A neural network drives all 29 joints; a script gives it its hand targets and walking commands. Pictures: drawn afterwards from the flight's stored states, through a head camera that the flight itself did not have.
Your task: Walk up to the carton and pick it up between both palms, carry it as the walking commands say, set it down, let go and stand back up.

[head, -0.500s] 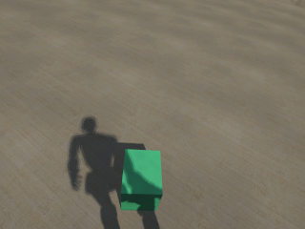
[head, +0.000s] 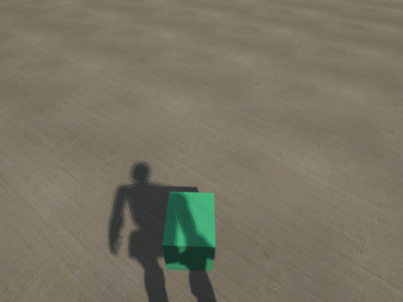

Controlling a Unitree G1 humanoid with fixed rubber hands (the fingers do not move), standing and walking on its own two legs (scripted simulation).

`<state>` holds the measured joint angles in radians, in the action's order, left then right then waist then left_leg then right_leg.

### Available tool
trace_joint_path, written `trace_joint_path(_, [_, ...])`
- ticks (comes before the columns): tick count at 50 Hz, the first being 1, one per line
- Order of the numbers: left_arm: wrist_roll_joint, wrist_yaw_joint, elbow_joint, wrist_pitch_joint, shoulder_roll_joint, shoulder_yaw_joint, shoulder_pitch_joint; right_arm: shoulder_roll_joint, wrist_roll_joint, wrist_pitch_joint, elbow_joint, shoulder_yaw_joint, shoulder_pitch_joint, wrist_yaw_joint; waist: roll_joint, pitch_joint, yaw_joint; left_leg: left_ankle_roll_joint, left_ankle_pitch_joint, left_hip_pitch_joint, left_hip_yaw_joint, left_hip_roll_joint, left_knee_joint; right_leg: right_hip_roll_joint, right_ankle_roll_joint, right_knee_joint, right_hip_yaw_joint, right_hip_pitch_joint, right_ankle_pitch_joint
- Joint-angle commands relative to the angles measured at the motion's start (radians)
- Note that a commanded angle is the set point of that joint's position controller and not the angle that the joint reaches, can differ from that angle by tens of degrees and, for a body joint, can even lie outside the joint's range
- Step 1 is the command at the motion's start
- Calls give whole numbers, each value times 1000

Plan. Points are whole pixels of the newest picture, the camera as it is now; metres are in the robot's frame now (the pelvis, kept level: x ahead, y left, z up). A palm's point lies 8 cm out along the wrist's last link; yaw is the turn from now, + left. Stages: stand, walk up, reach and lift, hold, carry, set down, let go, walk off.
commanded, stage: walk up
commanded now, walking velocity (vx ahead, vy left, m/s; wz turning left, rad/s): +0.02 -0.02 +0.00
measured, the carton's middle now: (190, 231) +0.60 +0.02 -0.63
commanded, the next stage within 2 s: none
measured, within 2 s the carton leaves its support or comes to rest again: neither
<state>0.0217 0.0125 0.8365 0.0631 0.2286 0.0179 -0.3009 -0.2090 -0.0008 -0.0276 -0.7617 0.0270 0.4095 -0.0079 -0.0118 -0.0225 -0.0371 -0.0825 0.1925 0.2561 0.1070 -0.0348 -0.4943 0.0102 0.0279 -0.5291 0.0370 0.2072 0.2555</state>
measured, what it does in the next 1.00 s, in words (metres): steps to the left: left foot, then right foot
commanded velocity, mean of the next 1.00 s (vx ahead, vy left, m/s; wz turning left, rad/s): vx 0.22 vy -0.07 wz -0.03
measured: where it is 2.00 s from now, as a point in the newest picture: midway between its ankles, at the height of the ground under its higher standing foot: outside the picture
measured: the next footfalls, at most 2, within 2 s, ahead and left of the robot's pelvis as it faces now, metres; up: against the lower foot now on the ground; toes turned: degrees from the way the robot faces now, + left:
left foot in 0.42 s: +0.08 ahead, +0.14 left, +0.00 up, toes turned +8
right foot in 0.88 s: +0.17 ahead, +0.00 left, +0.00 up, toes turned -6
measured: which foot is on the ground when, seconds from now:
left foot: down 0.00-0.22, up 0.24-0.40, down 0.42-0.84, up 0.86-0.96, down 0.98-1.00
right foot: down 0.00-0.44, up 0.46-0.86, down 0.88-0.98, up 1.00-1.00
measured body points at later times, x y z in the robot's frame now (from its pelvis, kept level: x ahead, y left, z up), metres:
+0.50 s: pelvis +0.04 +0.08 +0.00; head +0.04 +0.11 +0.45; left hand +0.10 +0.33 -0.15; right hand +0.08 -0.17 -0.12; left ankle +0.04 +0.13 -0.73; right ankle +0.01 -0.11 -0.70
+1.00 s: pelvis +0.11 +0.16 -0.03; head +0.09 +0.22 +0.42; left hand +0.16 +0.40 -0.20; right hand +0.11 -0.11 -0.13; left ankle +0.10 +0.26 -0.74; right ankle +0.13 +0.01 -0.73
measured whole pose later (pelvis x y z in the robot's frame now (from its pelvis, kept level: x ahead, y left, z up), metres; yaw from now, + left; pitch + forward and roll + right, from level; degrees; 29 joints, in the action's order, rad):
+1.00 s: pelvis +0.11 +0.16 -0.03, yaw +0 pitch -6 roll -6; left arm 0.02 -0.01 0.87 0.05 0.22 0.04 -0.32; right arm -0.22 0.00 -0.02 -0.77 0.04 0.44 -0.03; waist -0.03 -0.06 -0.04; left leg 0.01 0.49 0.27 0.01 0.11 -0.86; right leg 0.01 0.01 -0.74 -0.11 0.26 0.40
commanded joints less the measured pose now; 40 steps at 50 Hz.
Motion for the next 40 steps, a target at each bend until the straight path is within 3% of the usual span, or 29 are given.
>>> trace_joint_path(1, [12,6,-31,-44,102,17,-11,-78,-33,12,-3,21,0,6,-107,-94,-10,55,186,23,-141,75,82,142,-90,321,156,155,310])
trace_joint_path(6, [11,2,-33,-44,81,23,-13,-101,-33,17,-10,28,7,-2,-61,-100,4,39,270,52,-224,139,196,93,-67,225,77,137,252])
trace_joint_path(7, [17,5,-41,-44,93,22,-29,-155,-29,19,-25,45,20,3,-8,-107,21,28,436,88,-248,169,200,70,-59,126,43,130,341])
trace_joint_path(8, [19,-6,-29,-41,114,28,-94,-182,-43,6,-20,55,-47,16,142,-76,43,39,624,234,-209,125,183,109,-78,90,75,46,506])
trace_joint_path(9, [19,-11,-12,-43,130,31,-133,-174,-40,0,2,53,-117,24,82,-129,81,78,582,369,-144,92,147,132,-90,149,82,-15,530])
trace_joint_path(10, [21,-11,-4,-45,159,36,-150,-146,-35,4,13,46,-152,32,-49,-134,96,84,481,398,-129,82,6,226,-128,244,223,-12,569])
trace_joint_path(11, [21,-3,0,-50,219,53,-145,-119,-25,9,11,41,-136,37,-253,-127,99,108,318,361,-61,24,-318,365,-186,404,410,43,650])
trace_joint_path(12, [23,6,-19,-57,235,57,-86,-115,-33,13,6,40,-92,35,-216,-126,64,113,249,323,-107,76,-469,409,-207,436,470,85,629])
trace_joint_path(14, [17,14,-16,-70,211,55,-42,-117,-29,22,-5,45,-63,38,-127,-112,43,105,212,305,-131,107,-449,368,-182,426,389,32,507])
trace_joint_path(17, [20,7,-10,-70,197,60,-16,-89,-20,40,9,28,-58,40,-152,-48,42,95,252,188,-83,88,-203,285,-133,360,237,-18,317])
trace_joint_path(18, [22,2,-6,-69,198,59,8,-81,-20,39,7,25,-48,39,-208,-33,27,88,255,93,-68,71,-118,253,-126,329,203,20,296])
trace_joint_path(19, [23,-4,-5,-69,202,55,32,-72,-19,42,-2,25,-12,36,-210,-22,-6,88,186,-66,-37,60,8,215,-104,287,157,125,317])
trace_joint_path(20, [22,-8,-12,-68,189,48,51,-84,-18,47,-28,32,46,24,-141,-3,-44,81,147,-258,-51,47,96,156,-78,193,141,260,332])
trace_joint_path(21, [17,-14,-21,-69,131,39,52,-144,-24,62,-67,52,153,12,39,23,-73,82,184,-364,-218,178,227,77,-44,-65,54,356,308])
trace_joint_path(22, [20,-21,-66,-73,62,24,81,-243,-33,68,-75,73,240,0,276,41,-92,78,260,-385,-494,412,337,-25,-6,-364,-77,480,339])
trace_joint_path(23, [23,-20,-47,-61,82,45,70,-272,-36,72,-52,77,242,-6,132,-19,-67,101,173,-297,-556,514,353,21,3,-464,-11,467,317])
trace_joint_path(24, [14,-23,-43,-51,100,53,27,-271,-26,72,-31,81,181,-13,97,-28,-52,108,156,-296,-513,530,360,46,3,-515,16,471,267])
trace_joint_path(25, [8,-32,-40,-49,100,50,42,-246,-21,77,-32,77,155,-15,87,-87,-33,122,58,-250,-485,491,349,51,10,-547,11,464,204])
trace_joint_path(26, [5,-38,-35,-46,84,46,26,-204,-20,85,-38,67,124,-16,66,-128,-13,138,-79,-203,-392,444,329,61,16,-554,13,427,137])
trace_joint_path(27, [6,-44,-19,-37,85,51,16,-196,-16,88,-33,65,132,-18,80,-130,-9,178,-222,-193,-339,412,298,54,28,-554,17,389,116])
trace_joint_path(28, [-2,-50,-9,-30,86,60,8,-194,-3,84,-50,69,171,-28,73,-109,-2,228,-496,-226,-307,387,228,40,33,-578,13,384,97])
trace_joint_path(30, [1,-57,18,-15,76,59,-23,-182,-8,81,-57,66,215,-40,159,-60,4,334,-860,-282,-168,323,159,5,42,-587,-20,336,63])
trace_joint_path(31, [2,-54,22,-10,73,59,-36,-170,-4,79,-60,62,238,-43,167,-6,5,349,-983,-331,-135,310,142,-12,45,-589,-46,325,60])
trace_joint_path(32, [4,-53,30,-6,68,59,-43,-159,-5,78,-69,56,250,-45,225,9,1,403,-1065,-345,-102,275,152,-32,47,-572,-79,291,78])
trace_joint_path(33, [3,-53,31,-1,67,59,-63,-157,-4,73,-65,59,247,-49,255,6,8,422,-1181,-367,-92,272,154,-56,46,-545,-119,282,89])
trace_joint_path(36, [-5,-46,42,6,98,64,-160,-218,-5,42,-17,83,142,-58,283,-38,59,509,-1274,-293,-40,227,185,-119,60,-315,-231,138,179])
trace_joint_path(38, [-20,-36,42,-2,103,55,-253,-238,-3,22,15,98,58,-59,281,-20,119,483,-1394,-285,28,218,113,-159,51,8,-324,-1,224])
trace_joint_path(39, [-27,-25,58,-15,139,61,-343,-275,0,11,41,111,-11,-64,277,21,181,492,-1523,-281,34,189,-84,-165,0,190,-332,-85,237])
trace_joint_path(40, [-32,-13,89,-26,158,72,-427,-277,15,5,45,115,-52,-68,214,56,242,483,-1410,-241,74,112,-369,-126,-75,365,-336,-157,143])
